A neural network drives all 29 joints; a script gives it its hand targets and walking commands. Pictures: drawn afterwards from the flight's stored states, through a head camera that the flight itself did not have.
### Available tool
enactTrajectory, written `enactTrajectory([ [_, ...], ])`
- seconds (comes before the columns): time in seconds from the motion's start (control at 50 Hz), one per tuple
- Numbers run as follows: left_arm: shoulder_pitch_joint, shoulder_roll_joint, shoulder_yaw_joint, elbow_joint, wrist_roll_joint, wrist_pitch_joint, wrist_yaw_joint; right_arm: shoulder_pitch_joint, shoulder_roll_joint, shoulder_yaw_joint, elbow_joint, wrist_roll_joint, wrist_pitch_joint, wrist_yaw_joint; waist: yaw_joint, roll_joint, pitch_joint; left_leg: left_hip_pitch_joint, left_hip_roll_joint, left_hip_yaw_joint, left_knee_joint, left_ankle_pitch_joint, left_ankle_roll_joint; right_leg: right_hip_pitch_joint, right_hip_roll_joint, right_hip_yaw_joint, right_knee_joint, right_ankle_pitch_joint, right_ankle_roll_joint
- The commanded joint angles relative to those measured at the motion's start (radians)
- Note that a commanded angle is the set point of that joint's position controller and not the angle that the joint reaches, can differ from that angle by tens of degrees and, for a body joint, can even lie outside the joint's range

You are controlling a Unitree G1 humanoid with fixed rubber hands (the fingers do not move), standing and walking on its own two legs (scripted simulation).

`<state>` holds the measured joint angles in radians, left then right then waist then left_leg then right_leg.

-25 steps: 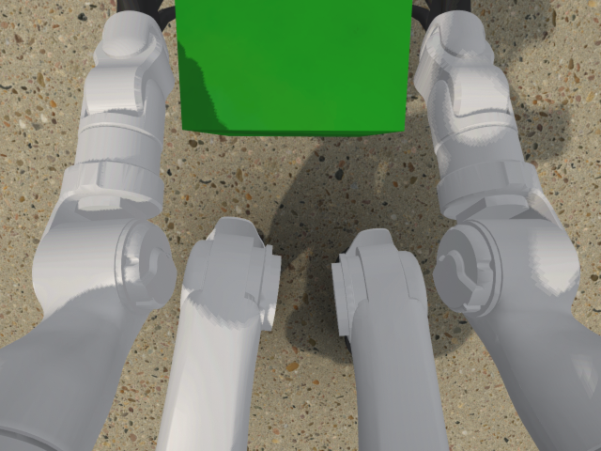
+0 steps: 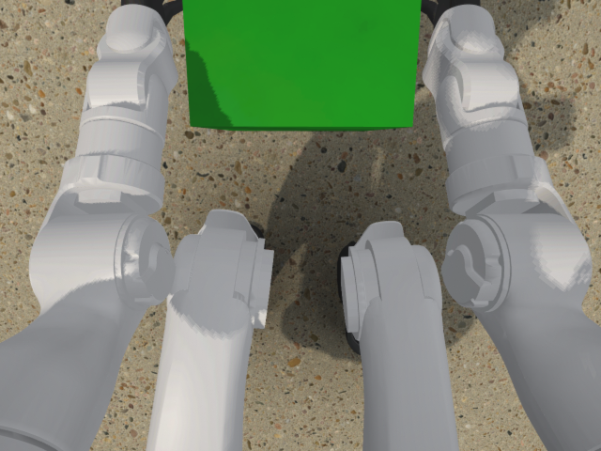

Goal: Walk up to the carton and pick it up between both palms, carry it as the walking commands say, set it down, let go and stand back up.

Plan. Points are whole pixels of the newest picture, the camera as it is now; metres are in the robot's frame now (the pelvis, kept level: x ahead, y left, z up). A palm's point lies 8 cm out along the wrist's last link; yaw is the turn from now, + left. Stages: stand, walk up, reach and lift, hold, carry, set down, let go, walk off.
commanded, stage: set down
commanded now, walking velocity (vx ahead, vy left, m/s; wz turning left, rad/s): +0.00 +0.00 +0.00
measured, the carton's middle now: (300, 44) +0.51 +0.03 -0.25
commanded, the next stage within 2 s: none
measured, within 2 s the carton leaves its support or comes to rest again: neither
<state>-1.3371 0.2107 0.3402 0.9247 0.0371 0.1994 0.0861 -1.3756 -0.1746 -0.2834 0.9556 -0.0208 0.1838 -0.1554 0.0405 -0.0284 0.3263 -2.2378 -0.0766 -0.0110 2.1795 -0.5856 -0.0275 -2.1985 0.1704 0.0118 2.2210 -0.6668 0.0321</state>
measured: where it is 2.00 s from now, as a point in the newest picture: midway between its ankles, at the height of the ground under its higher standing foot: (299, 307)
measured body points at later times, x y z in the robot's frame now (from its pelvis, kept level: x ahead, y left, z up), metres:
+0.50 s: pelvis -0.01 +0.00 -0.01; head +0.35 +0.01 +0.25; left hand +0.53 +0.19 -0.18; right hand +0.55 -0.12 -0.18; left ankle +0.11 +0.12 -0.34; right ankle +0.09 -0.11 -0.34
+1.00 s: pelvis -0.01 +0.00 -0.01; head +0.36 +0.01 +0.24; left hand +0.53 +0.19 -0.18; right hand +0.55 -0.12 -0.18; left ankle +0.11 +0.12 -0.34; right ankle +0.09 -0.11 -0.34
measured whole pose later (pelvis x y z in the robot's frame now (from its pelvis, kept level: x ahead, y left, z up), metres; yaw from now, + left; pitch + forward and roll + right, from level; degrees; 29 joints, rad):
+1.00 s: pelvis -0.01 +0.00 -0.01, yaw +0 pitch +33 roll +1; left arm -1.44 0.27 0.34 1.08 0.02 0.10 0.04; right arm -1.47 -0.23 -0.24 1.06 -0.01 0.12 -0.10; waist 0.04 -0.02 0.42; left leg -2.21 -0.06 0.00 2.21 -0.57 -0.02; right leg -2.18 0.13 0.00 2.25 -0.65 0.02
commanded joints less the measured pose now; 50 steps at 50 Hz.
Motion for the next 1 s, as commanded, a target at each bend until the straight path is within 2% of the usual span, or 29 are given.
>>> enactTrajectory([
  [0.0, -0.612, -0.854, -0.371, -0.098, -0.094, -0.032, -0.269, -0.575, 0.902, 0.360, -0.096, 0.084, -0.026, 0.267, 0.039, -0.023, -1.102, 0.572, -0.041, 0.044, -0.111, 0.438, 0.023, 0.392, -0.001, -0.029, -0.174, 0.416, -0.025],
  [0.48, -0.568, -0.789, -0.282, 0.000, -0.040, -0.016, -0.299, -0.537, 0.831, 0.269, -0.002, 0.021, -0.004, 0.300, 0.030, -0.027, -0.864, 0.476, -0.031, 0.037, -0.107, 0.280, 0.045, 0.315, -0.019, -0.023, -0.167, 0.269, -0.033],
  [0.58, -0.562, -0.763, -0.266, 0.008, -0.033, -0.017, -0.299, -0.533, 0.805, 0.255, 0.003, 0.012, -0.004, 0.299, 0.029, -0.028, -0.853, 0.478, -0.030, 0.038, -0.104, 0.270, 0.043, 0.321, -0.021, -0.025, -0.163, 0.259, -0.032],
  [0.7, -0.539, -0.669, -0.235, 0.021, -0.023, -0.031, -0.278, -0.514, 0.705, 0.228, 0.011, 0.002, -0.017, 0.279, 0.032, -0.029, -0.866, 0.491, -0.027, 0.042, -0.103, 0.270, 0.034, 0.347, -0.027, -0.032, -0.162, 0.259, -0.026],
  [0.8, -0.515, -0.531, -0.192, 0.036, -0.014, -0.051, -0.240, -0.485, 0.573, 0.195, 0.023, -0.005, -0.036, 0.245, 0.033, -0.028, -0.888, 0.507, -0.022, 0.045, -0.104, 0.270, 0.023, 0.380, -0.034, -0.035, -0.164, 0.262, -0.017],
  [0.86, -0.492, -0.385, -0.151, 0.046, -0.012, -0.069, -0.197, -0.452, 0.433, 0.165, 0.028, -0.005, -0.051, 0.205, 0.033, -0.027, -0.909, 0.521, -0.017, 0.047, -0.109, 0.267, 0.016, 0.406, -0.041, -0.036, -0.167, 0.264, -0.011],
  [0.92, -0.420, -0.107, -0.074, 0.070, -0.011, -0.101, -0.115, -0.392, 0.136, 0.112, 0.031, 0.002, -0.071, 0.130, 0.039, -0.028, -0.951, 0.546, -0.008, 0.048, -0.117, 0.274, 0.008, 0.447, -0.052, -0.034, -0.173, 0.270, -0.001],
  [0.96, -0.356, 0.126, -0.033, 0.092, -0.034, -0.128, -0.046, -0.337, -0.110, 0.081, 0.043, 0.025, -0.084, 0.062, 0.038, -0.026, -0.998, 0.570, 0.002, 0.048, -0.123, 0.291, 0.002, 0.481, -0.064, -0.031, -0.179, 0.287, 0.007],
  [0.98, -0.342, 0.187, -0.043, 0.099, -0.055, -0.136, -0.024, -0.327, -0.166, 0.085, 0.046, 0.043, -0.090, 0.041, 0.036, -0.023, -1.025, 0.582, 0.008, 0.044, -0.124, 0.305, 0.001, 0.488, -0.068, -0.028, -0.182, 0.300, 0.008],
])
